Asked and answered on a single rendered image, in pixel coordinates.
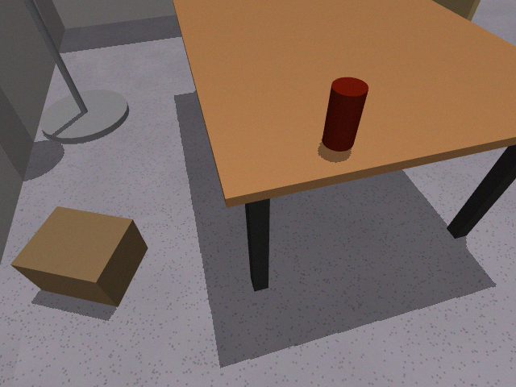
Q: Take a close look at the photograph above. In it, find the coat stand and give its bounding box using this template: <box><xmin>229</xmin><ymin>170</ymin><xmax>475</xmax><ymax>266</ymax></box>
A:
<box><xmin>24</xmin><ymin>0</ymin><xmax>129</xmax><ymax>144</ymax></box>

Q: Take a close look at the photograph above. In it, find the table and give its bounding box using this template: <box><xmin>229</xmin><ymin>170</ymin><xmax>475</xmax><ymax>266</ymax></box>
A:
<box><xmin>173</xmin><ymin>0</ymin><xmax>516</xmax><ymax>292</ymax></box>

